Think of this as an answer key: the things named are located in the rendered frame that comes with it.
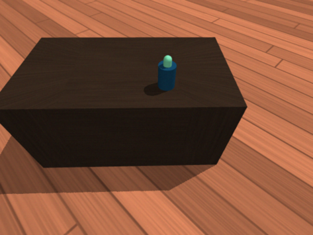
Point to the bottle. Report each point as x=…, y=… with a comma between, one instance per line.
x=166, y=73

